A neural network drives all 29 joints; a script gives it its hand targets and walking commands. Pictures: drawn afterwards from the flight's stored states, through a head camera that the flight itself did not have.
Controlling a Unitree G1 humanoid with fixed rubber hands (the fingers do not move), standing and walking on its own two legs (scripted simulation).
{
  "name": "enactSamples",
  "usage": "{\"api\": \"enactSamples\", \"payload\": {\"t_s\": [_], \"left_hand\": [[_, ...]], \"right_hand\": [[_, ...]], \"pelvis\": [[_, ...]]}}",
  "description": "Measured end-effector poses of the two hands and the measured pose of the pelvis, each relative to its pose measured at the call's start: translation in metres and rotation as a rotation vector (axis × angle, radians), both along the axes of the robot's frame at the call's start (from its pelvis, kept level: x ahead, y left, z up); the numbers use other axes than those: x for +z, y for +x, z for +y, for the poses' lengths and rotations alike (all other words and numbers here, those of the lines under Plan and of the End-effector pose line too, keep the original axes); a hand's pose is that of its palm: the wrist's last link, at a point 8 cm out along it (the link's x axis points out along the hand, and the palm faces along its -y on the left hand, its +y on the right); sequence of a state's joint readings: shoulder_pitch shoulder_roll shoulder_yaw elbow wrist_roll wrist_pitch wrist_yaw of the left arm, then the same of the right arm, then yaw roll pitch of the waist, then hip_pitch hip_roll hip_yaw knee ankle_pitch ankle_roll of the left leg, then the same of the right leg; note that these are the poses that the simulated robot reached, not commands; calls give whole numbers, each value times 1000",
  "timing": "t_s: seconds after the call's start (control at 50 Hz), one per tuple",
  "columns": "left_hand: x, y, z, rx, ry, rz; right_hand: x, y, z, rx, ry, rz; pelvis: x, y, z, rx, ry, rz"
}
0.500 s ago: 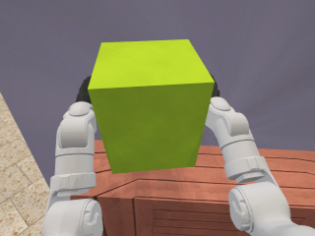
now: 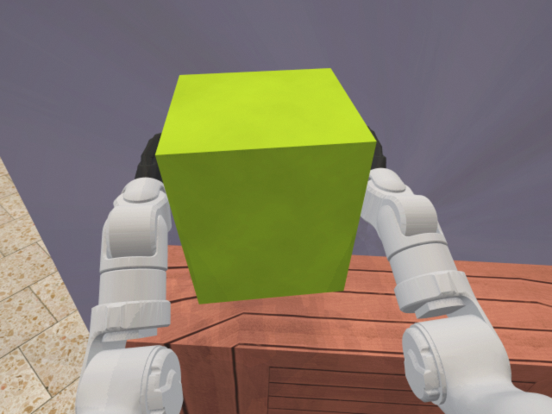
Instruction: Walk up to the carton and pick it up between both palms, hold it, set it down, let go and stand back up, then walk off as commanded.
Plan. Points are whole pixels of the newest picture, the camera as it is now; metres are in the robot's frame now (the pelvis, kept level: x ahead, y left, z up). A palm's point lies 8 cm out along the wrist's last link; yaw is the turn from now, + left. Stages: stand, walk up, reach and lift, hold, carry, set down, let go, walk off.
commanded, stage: hold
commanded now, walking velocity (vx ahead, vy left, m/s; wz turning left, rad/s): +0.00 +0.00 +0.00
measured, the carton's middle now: (264, 186) +0.37 -0.01 +0.22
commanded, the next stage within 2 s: none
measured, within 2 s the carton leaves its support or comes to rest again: neither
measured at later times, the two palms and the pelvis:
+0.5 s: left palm (149, 187) +0.36 +0.15 +0.23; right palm (368, 179) +0.37 -0.15 +0.23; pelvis +0.00 +0.00 +0.00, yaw +0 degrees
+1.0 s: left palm (150, 188) +0.36 +0.15 +0.23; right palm (368, 178) +0.37 -0.16 +0.23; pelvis +0.00 +0.00 +0.00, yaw +0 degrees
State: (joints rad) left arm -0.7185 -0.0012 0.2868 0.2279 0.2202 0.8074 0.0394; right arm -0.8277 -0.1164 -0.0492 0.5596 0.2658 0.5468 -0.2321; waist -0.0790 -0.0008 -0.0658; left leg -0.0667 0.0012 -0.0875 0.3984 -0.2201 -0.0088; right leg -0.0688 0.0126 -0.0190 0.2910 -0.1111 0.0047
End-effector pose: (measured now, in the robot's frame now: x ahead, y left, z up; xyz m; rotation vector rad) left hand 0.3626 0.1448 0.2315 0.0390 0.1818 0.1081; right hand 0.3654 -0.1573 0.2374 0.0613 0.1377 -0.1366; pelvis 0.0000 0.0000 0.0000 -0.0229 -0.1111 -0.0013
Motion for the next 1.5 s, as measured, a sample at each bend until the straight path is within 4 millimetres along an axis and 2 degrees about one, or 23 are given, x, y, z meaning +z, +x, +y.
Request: {"api": "enactSamples", "payload": {"t_s": [0.42,1.5], "left_hand": [[-2,0,4,3,20,2],[-1,2,1,-4,13,3]], "right_hand": [[-5,2,4,8,-2,4],[-2,1,1,-5,0,3]], "pelvis": [[0,4,1,9,-3,-3],[0,2,1,2,-1,-1]]}}
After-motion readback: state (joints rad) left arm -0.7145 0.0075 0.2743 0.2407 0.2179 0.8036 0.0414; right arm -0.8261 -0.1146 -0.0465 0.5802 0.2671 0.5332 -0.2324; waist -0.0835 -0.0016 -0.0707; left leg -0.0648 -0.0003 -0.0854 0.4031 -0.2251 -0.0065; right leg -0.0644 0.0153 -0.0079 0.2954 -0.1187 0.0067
